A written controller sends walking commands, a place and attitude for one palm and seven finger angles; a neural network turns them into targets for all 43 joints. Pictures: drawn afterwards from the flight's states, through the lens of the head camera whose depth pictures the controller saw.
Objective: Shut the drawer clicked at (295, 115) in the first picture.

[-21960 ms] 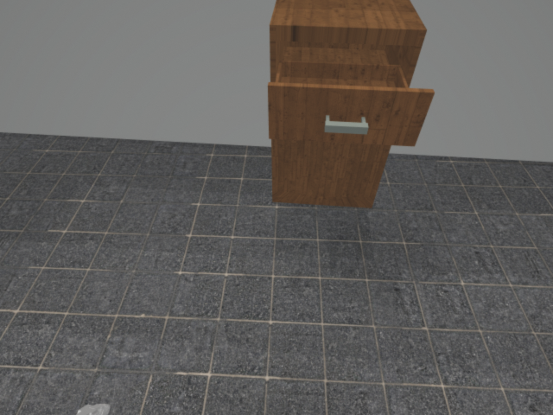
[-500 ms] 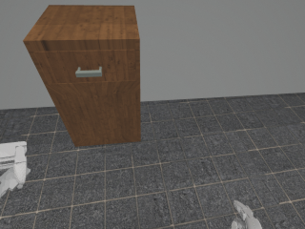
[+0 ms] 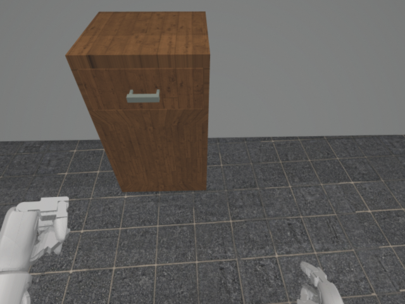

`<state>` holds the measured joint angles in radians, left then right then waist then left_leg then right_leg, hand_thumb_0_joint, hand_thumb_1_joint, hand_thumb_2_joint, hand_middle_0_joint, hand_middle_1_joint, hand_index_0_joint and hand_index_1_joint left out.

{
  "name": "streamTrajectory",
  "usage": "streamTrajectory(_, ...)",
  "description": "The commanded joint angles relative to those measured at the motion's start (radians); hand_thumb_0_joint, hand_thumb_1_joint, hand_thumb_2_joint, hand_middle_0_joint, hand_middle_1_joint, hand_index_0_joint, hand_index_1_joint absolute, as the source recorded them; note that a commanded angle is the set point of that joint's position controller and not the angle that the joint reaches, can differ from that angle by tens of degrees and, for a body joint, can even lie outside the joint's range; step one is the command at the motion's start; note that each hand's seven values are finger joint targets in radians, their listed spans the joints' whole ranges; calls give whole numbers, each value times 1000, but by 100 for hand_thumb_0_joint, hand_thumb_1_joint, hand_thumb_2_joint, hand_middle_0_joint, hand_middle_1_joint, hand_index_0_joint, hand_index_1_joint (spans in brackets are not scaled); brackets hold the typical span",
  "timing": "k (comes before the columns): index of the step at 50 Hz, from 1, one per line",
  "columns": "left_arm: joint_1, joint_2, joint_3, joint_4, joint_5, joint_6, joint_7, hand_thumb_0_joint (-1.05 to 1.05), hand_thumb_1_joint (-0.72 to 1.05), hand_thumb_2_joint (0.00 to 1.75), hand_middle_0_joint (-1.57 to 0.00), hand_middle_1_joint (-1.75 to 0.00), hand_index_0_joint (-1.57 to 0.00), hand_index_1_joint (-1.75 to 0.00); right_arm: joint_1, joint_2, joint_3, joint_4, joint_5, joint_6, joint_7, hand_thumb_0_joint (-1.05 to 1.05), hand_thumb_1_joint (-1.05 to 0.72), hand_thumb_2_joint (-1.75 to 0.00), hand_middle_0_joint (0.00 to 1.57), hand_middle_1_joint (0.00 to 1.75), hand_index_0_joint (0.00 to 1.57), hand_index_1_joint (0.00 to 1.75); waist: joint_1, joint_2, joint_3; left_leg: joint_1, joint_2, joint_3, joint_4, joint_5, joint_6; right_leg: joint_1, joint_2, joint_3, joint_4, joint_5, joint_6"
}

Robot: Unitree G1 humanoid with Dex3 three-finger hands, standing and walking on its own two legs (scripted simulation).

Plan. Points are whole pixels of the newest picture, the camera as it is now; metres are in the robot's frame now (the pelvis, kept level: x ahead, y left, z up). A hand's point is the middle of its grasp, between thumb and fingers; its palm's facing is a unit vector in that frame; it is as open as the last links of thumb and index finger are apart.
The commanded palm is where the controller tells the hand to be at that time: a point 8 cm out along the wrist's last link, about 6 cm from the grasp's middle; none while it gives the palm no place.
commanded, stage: let the arm hang, fingers relaxed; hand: left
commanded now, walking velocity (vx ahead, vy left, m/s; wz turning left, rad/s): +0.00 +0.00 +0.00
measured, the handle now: (144, 95) +0.83 +0.29 -0.06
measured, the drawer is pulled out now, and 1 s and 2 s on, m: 0.00 0.00 0.00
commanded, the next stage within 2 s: look to check the result in 1.04 s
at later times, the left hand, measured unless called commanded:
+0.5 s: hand out of the picture -0.08 +0.19 -0.16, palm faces +0.02 -0.97 -0.23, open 5.1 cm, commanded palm none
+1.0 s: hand out of the picture -0.01 +0.13 -0.17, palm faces +0.05 -0.99 -0.15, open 7.4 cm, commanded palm none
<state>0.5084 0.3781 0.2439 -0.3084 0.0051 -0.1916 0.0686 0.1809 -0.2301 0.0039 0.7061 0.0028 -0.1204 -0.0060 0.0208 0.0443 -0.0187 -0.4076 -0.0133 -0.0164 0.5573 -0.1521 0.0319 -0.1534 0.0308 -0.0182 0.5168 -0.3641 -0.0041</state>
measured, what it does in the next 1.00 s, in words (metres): stands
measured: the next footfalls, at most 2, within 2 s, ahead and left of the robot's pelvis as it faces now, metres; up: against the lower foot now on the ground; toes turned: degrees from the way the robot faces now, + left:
none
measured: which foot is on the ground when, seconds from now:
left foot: down 0.00-1.00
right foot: down 0.00-1.00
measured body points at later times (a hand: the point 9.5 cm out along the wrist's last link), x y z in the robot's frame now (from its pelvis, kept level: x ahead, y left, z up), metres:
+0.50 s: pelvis +0.00 +0.00 +0.01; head +0.03 +0.01 +0.46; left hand -0.08 +0.24 -0.14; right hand -0.01 -0.23 -0.15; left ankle +0.09 +0.09 -0.73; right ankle -0.06 -0.12 -0.73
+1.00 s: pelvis +0.01 -0.02 +0.01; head +0.02 -0.02 +0.46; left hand -0.01 +0.18 -0.16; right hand -0.01 -0.23 -0.16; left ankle +0.09 +0.09 -0.73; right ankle -0.06 -0.12 -0.73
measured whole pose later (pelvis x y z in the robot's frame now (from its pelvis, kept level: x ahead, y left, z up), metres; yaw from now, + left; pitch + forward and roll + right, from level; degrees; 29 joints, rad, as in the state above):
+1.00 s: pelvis +0.01 -0.02 +0.01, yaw +0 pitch -2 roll +0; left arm 0.34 0.09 0.01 1.11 0.01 -0.01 0.04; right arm 0.31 -0.11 -0.02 1.14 -0.02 0.01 -0.03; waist -0.02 0.00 0.04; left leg -0.30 -0.02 -0.02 0.47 -0.14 0.01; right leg -0.05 0.02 -0.02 0.46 -0.37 -0.03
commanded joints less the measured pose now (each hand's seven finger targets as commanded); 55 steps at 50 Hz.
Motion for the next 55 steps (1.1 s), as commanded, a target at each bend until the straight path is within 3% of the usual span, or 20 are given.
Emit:
streamTrajectory(1, -62, -22, -140, 543, 35, 187, -60, 0, 90, 90, -124, -143, -124, -143, -25, -183, -57, -4, -13, 52, 3, 0, -90, -90, 20, 30, 20, 30, -12, -155, -63, 88, 146, -186, -16, 240, 71, -101, -72, 28, 44, 115, -22)
streamTrajectory(2, -91, -18, -146, 608, 38, 186, -59, 0, 90, 90, -120, -138, -120, -138, -28, -165, -52, 4, -19, 60, 3, 0, -90, -90, 20, 30, 20, 30, -10, -224, -65, 94, 121, -160, -3, 226, 55, -91, -86, 53, 5, 151, -33)
streamTrajectory(4, -163, 9, -152, 747, 32, 187, -58, 0, 90, 90, -112, -130, -112, -130, -46, -160, -53, 34, -24, 83, 1, 0, -90, -90, 20, 30, 20, 30, -21, -243, -7, 93, 62, -104, 32, 138, 27, -110, -150, 110, -79, 209, -66)
streamTrajectory(6, -216, 21, -166, 881, 25, 193, -51, 0, 90, 90, -104, -121, -104, -121, -43, -149, -51, 77, -30, 108, 0, 0, -90, -90, 20, 30, 20, 30, -34, -153, 29, 137, 41, -78, 32, 102, 10, -141, -174, 127, -111, 197, -93)
streamTrajectory(9, -200, -5, -191, 1060, 14, 201, -48, 0, 90, 90, -92, -108, -92, -108, -11, -122, -33, 149, -30, 121, -5, 0, -90, -90, 20, 30, 20, 30, -28, 78, 49, 145, 76, -145, -91, 82, 19, -107, -114, 81, -102, 65, -64)
streamTrajectory(10, -174, -13, -197, 1115, 11, 201, -49, 0, 90, 90, -88, -104, -88, -104, -9, -119, -31, 169, -29, 122, -8, 0, -90, -90, 20, 30, 20, 30, -19, 115, 47, 143, 84, -165, -129, 48, 24, -84, -100, 81, -109, 43, -60)
streamTrajectory(12, -136, -35, -195, 1203, 13, 200, -47, 0, 90, 90, -80, -95, -80, -95, 14, -117, -33, 205, -27, 123, -17, 0, -90, -90, 20, 30, 20, 30, -10, 113, 44, 149, 96, -189, -167, 1, 31, -52, -89, 67, -126, 37, -58)
streamTrajectory(13, -115, -68, -188, 1236, 15, 200, -47, 0, 90, 90, -76, -91, -76, -91, 30, -102, -36, 221, -30, 123, -21, 0, -90, -90, 20, 30, 20, 30, -10, 141, 26, 157, 102, -192, -187, -30, 34, -36, -91, 55, -131, 37, -59)
streamTrajectory(14, -102, -64, -196, 1266, 11, 200, -48, 0, 90, 90, -72, -86, -72, -86, 43, -97, -35, 237, -26, 124, -23, 0, -90, -90, 20, 30, 20, 30, -7, 151, 18, 166, 100, -195, -199, -52, 34, -28, -90, 55, -139, 39, -59)
streamTrajectory(16, -85, -69, -207, 1318, 8, 197, -49, 0, 90, 90, -64, -78, -64, -78, 72, -94, -36, 273, -22, 124, -27, 0, -90, -90, 20, 30, 20, 30, -11, 128, 3, 198, 104, -194, -216, -62, 33, -24, -90, 50, -151, 46, -59)
streamTrajectory(18, -78, -75, -216, 1356, 7, 194, -47, 0, 90, 90, -56, -69, -56, -69, 99, -96, -40, 301, -17, 125, -30, 0, -90, -90, 20, 30, 20, 30, -17, 37, 10, 227, 108, -183, -203, -23, 33, -34, -94, 49, -174, 60, -58)
streamTrajectory(21, -65, -88, -226, 1397, 5, 193, -42, 0, 90, 90, -44, -56, -44, -56, 126, -80, -40, 338, -14, 130, -31, 0, -90, -90, 20, 30, 20, 30, -24, -27, 48, 239, 100, -157, -198, -22, 27, -62, -101, 50, -198, 47, -61)
streamTrajectory(24, -48, -102, -234, 1424, 3, 193, -36, 0, 90, 90, -32, -43, -32, -43, 142, -60, -39, 366, -14, 136, -30, 0, -90, -90, 20, 30, 20, 30, -28, -56, 86, 242, 92, -134, -190, -27, 20, -93, -105, 53, -207, 25, -61)
streamTrajectory(27, -26, -114, -235, 1439, 4, 194, -32, 0, 90, 90, -20, -30, -20, -30, 156, -47, -39, 383, -14, 138, -30, 0, -90, -90, 20, 30, 20, 30, -26, -48, 110, 228, 89, -130, -199, -66, 19, -109, -100, 53, -203, -8, -62)
streamTrajectory(38, -12, -163, -228, 1443, 6, 190, -22, 0, 90, 90, -20, -30, -20, -30, 181, 18, -41, 412, -20, 137, -30, 0, -90, -90, 20, 30, 20, 30, -27, -69, 175, 188, 70, -99, -184, -74, 13, -155, -106, 67, -208, -53, -65)
streamTrajectory(44, -23, -176, -221, 1434, 3, 184, -21, 0, 90, 90, -20, -30, -20, -30, 191, 34, -37, 416, -20, 125, -35, 0, -90, -90, 20, 30, 20, 30, -24, -40, 147, 196, 76, -90, -160, 42, 16, -102, -105, 60, -188, 57, -62)
streamTrajectory(47, -29, -178, -220, 1431, 3, 182, -18, 0, 90, 90, -20, -30, -20, -30, 192, 39, -38, 415, -18, 124, -36, 0, -90, -90, 20, 30, 20, 30, -23, -64, 150, 196, 76, -79, -132, 81, 14, -92, -111, 62, -200, 99, -59)
streamTrajectory(50, -37, -183, -220, 1427, 1, 181, -17, 0, 90, 90, -20, -30, -20, -30, 193, 39, -36, 418, -19, 123, -38, 0, -90, -90, 20, 30, 20, 30, -27, -36, 144, 210, 78, -74, -123, 105, 12, -87, -113, 64, -194, 135, -60)
streamTrajectory(55, -42, -182, -218, 1422, 1, 180, -14, 0, 90, 90, -20, -30, -20, -30, 190, 39, -36, 414, -17, 122, -41, 0, -90, -90, 20, 30, 20, 30, -27, -49, 138, 208, 80, -63, -102, 138, 12, -60, -118, 63, -194, 217, -51)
